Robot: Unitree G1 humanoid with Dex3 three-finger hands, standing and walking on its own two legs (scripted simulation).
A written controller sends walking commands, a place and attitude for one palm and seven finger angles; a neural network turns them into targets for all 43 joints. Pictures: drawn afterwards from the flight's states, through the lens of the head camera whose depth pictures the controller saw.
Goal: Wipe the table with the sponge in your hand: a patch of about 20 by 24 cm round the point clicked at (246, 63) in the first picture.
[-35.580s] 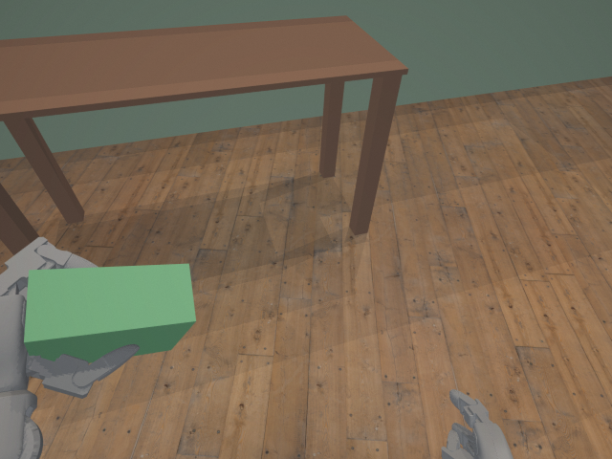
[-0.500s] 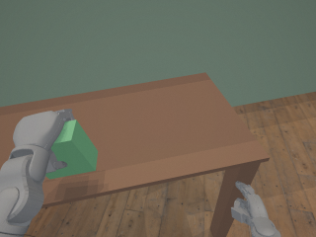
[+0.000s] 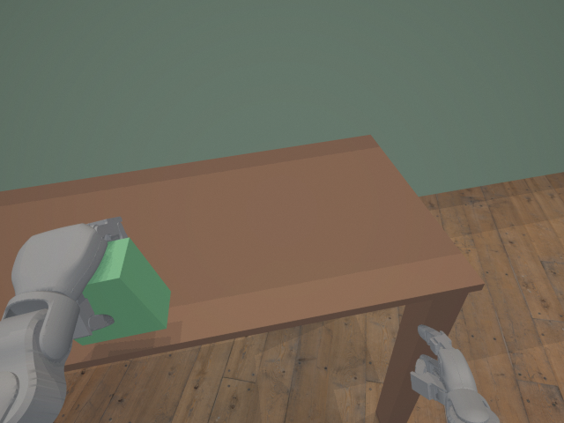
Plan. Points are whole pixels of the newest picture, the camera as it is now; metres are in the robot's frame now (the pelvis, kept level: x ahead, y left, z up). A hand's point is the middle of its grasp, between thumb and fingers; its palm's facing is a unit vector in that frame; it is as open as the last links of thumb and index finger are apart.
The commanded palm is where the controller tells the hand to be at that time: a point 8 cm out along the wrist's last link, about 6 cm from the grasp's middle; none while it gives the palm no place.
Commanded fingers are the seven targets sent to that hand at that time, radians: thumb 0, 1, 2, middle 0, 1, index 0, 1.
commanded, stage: bring the sponge back beside the body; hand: left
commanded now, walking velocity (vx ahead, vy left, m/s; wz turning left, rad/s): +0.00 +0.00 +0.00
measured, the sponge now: (113, 303) +0.21 +0.28 +0.10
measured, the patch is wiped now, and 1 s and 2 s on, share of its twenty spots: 1.00 1.00 1.00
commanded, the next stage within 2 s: step back with the hand held close in 0.56 s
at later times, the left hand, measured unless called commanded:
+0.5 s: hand (85, 297) +0.18 +0.28 +0.15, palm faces +0.14 -0.09 -0.99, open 10.1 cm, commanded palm +0.14 +0.28 +0.22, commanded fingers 0.00 0.10 1.30 -1.20 -1.60 -1.20 -1.60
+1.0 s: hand (101, 259) +0.20 +0.25 +0.20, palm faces +0.37 -0.83 -0.41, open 10.1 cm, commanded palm +0.15 +0.29 +0.21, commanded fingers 0.00 0.10 1.30 -1.20 -1.60 -1.20 -1.60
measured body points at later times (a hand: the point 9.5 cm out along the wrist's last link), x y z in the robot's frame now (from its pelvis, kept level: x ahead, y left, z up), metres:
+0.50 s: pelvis -0.01 +0.00 +0.00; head -0.05 -0.04 +0.44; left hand +0.17 +0.28 +0.20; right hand +0.25 -0.18 -0.06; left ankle +0.05 +0.12 -0.74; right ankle +0.01 -0.10 -0.74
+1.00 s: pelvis -0.01 +0.01 -0.01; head +0.00 +0.03 +0.44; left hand +0.18 +0.29 +0.22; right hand +0.13 -0.23 -0.09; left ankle +0.02 +0.11 -0.74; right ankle +0.01 -0.10 -0.74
